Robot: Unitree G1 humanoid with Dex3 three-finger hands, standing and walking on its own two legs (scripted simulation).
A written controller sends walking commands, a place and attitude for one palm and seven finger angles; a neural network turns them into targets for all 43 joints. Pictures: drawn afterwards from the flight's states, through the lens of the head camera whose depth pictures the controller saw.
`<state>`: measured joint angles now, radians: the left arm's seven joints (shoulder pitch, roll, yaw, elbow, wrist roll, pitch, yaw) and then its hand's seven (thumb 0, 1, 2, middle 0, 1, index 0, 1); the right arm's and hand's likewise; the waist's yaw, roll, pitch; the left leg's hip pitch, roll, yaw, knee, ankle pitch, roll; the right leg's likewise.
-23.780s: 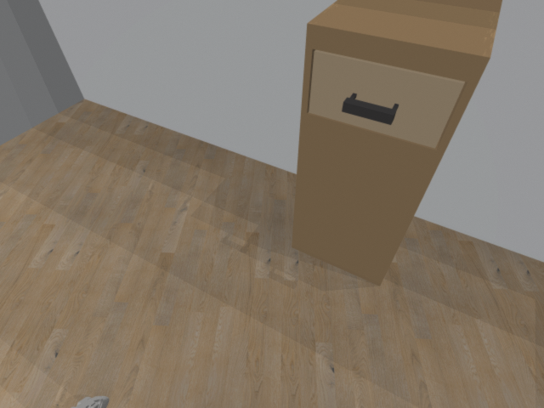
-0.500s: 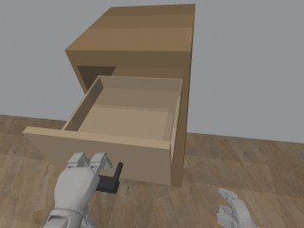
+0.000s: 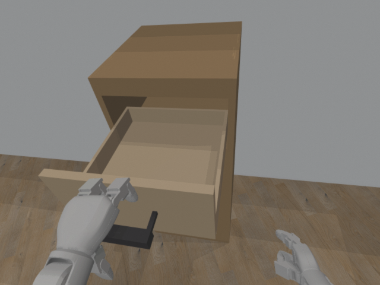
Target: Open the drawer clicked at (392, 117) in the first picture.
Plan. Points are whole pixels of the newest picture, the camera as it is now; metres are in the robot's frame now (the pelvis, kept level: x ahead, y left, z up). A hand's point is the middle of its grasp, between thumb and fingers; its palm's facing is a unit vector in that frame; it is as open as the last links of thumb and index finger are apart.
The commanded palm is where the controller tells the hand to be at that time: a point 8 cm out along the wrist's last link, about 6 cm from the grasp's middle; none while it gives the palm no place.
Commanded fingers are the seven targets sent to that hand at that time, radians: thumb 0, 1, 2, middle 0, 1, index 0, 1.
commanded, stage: lift the hand off the handle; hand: left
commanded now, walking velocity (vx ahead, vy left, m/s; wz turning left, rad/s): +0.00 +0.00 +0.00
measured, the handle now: (125, 223) +0.22 +0.18 +0.04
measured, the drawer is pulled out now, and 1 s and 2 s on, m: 0.30 0.30 0.30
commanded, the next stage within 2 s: draw the hand back to the body in 0.60 s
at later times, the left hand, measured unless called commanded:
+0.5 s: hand (96, 183) +0.21 +0.18 +0.20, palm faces +0.26 -0.15 -0.95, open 13.8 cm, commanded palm +0.15 +0.18 +0.25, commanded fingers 0.00 -0.50 0.30 -0.30 -1.20 -0.30 -1.20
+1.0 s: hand (85, 193) +0.20 +0.20 +0.18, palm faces +0.15 -0.12 -0.98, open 13.9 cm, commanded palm +0.15 +0.20 +0.24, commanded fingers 0.00 -0.50 0.30 -0.30 -1.20 -0.30 -1.20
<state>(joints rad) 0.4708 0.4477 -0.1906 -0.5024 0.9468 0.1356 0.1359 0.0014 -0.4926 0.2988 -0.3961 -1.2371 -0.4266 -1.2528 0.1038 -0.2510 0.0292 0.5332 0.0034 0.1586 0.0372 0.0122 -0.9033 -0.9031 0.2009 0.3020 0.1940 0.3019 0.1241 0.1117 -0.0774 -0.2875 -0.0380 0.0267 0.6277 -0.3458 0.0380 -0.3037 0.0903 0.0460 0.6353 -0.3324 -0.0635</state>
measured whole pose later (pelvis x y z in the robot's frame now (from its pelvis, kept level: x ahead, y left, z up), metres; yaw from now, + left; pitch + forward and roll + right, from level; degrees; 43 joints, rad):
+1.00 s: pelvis -0.01 +0.00 +0.01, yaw +1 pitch -3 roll +0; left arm 0.31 0.56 -0.01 -0.61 0.79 0.23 -0.09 0.00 -0.49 0.30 -0.33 -1.20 -0.32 -1.20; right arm 0.07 -0.28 0.06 0.53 0.05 0.20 0.04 0.01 -0.90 -0.90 0.20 0.30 0.19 0.30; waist 0.09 0.14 -0.03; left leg -0.19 -0.04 0.01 0.51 -0.28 0.03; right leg -0.20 0.08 0.04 0.52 -0.27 -0.06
